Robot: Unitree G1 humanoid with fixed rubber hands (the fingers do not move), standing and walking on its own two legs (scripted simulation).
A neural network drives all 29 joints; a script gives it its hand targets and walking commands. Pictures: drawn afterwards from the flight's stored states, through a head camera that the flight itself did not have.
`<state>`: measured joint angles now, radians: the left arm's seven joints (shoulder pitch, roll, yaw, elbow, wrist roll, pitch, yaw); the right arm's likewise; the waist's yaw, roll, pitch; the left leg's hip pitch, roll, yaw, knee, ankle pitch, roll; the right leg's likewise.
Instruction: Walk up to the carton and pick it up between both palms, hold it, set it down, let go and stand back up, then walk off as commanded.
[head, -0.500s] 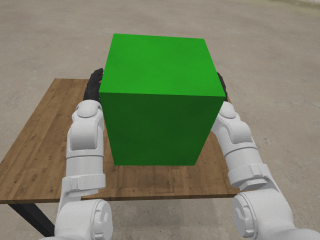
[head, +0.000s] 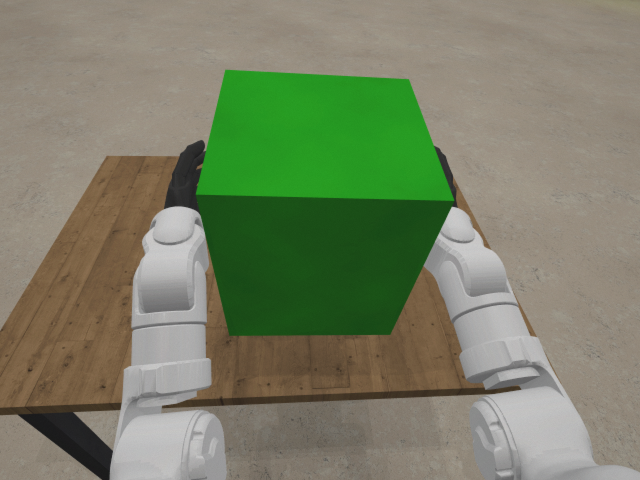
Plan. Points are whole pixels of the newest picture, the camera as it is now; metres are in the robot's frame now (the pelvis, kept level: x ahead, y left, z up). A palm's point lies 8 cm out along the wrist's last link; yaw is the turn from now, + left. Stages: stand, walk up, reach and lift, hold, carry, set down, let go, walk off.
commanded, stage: hold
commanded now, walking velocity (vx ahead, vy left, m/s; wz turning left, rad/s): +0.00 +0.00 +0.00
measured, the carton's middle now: (314, 213) +0.36 +0.01 +0.17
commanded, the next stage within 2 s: none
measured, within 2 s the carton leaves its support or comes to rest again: neither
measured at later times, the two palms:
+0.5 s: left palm (179, 211) +0.35 +0.16 +0.18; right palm (434, 210) +0.36 -0.14 +0.18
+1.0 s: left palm (182, 210) +0.35 +0.16 +0.18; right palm (437, 208) +0.36 -0.14 +0.18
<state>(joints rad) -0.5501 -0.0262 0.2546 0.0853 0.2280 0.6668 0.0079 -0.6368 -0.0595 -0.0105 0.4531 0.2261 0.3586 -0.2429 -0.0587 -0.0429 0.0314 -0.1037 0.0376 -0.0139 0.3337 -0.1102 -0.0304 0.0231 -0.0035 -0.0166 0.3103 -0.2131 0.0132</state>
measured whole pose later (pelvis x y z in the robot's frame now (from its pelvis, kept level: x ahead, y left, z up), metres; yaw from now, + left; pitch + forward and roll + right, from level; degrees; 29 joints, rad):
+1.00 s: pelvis -0.01 +0.00 +0.00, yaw +0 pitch -8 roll -1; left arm -0.58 -0.02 0.26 0.13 0.24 0.65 -0.01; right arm -0.65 -0.04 -0.03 0.49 0.21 0.34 -0.24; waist -0.05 -0.05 0.03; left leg -0.10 0.04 -0.02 0.33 -0.10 -0.03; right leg 0.03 0.00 -0.02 0.32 -0.21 0.01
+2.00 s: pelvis +0.00 +0.00 +0.00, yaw +0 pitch -8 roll +0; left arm -0.53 -0.03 0.26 0.06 0.24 0.68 -0.01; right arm -0.61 -0.05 0.00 0.43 0.22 0.36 -0.25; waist -0.06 -0.05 0.05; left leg -0.08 0.04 -0.02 0.33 -0.12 -0.03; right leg 0.05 0.00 -0.02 0.31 -0.22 0.01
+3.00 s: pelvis +0.00 +0.00 +0.00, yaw +0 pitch -8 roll -1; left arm -0.56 -0.02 0.26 0.12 0.24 0.65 -0.01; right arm -0.63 -0.04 -0.03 0.48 0.21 0.33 -0.24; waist -0.05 -0.06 0.04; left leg -0.10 0.04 -0.02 0.33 -0.11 -0.03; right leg 0.03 0.00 -0.02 0.32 -0.21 0.01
